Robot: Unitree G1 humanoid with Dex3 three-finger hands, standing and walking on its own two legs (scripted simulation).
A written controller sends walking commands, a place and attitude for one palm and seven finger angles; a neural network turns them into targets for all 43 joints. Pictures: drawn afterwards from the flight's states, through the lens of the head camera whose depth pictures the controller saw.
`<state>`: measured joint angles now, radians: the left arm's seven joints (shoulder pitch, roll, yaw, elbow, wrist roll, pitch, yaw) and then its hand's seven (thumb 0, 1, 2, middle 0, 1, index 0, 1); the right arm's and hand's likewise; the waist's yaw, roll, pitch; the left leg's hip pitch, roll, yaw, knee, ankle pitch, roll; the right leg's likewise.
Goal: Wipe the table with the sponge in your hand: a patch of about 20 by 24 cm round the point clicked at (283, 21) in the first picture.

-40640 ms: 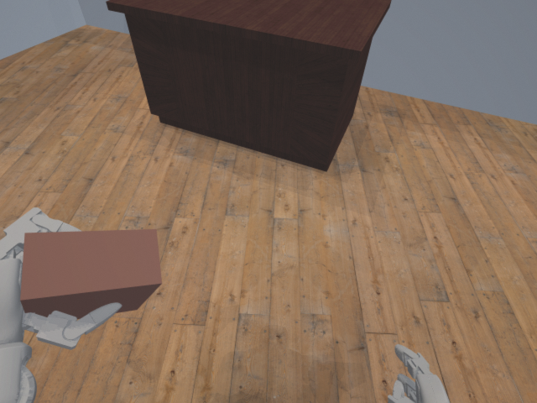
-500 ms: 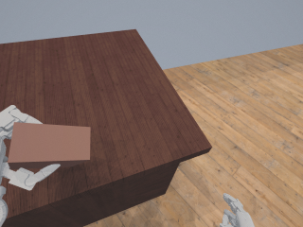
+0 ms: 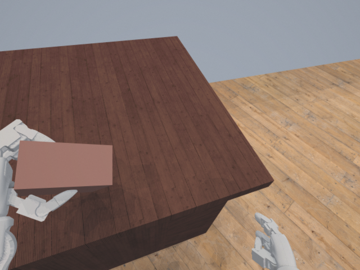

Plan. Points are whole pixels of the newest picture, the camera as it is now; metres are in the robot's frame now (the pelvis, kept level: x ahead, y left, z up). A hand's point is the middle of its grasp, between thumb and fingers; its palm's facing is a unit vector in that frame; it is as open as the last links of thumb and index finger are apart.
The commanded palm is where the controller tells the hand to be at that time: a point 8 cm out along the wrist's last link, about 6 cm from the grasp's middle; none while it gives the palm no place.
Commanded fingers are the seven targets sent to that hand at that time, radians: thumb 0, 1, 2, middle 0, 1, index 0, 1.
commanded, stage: come to a stop and stand still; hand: left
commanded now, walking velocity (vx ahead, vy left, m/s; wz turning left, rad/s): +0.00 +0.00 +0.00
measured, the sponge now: (76, 171) +0.24 +0.21 +0.14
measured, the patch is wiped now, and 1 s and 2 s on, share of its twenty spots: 0.00 0.00 0.00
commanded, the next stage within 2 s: look again from close up in 0.10 s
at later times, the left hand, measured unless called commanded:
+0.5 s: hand (57, 179) +0.21 +0.23 +0.15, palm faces +0.37 -0.85 -0.38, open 10.1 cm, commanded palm +0.15 +0.26 +0.17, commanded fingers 0.00 0.10 1.30 -1.20 -1.60 -1.20 -1.60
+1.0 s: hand (55, 154) +0.24 +0.24 +0.18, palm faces +0.41 -0.82 -0.39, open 10.1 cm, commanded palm +0.16 +0.25 +0.17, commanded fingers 0.00 0.10 1.30 -1.20 -1.60 -1.20 -1.60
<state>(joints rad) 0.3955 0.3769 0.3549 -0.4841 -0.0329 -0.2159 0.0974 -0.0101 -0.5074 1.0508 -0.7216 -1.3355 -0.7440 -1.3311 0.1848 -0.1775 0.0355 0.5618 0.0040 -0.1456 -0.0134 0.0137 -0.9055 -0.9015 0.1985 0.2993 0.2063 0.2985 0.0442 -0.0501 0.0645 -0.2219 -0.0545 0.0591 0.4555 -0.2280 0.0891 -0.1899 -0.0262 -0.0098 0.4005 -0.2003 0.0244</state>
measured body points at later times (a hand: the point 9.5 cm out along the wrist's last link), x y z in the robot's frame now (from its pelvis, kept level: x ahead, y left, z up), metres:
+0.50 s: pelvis -0.01 -0.02 +0.00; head +0.01 +0.00 +0.45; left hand +0.18 +0.27 +0.17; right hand +0.17 -0.25 -0.07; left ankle +0.01 +0.05 -0.74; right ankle +0.01 -0.15 -0.74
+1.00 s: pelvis -0.01 -0.03 +0.00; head +0.02 -0.01 +0.45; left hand +0.21 +0.28 +0.20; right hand +0.17 -0.25 -0.07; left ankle +0.01 +0.05 -0.74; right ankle +0.01 -0.15 -0.74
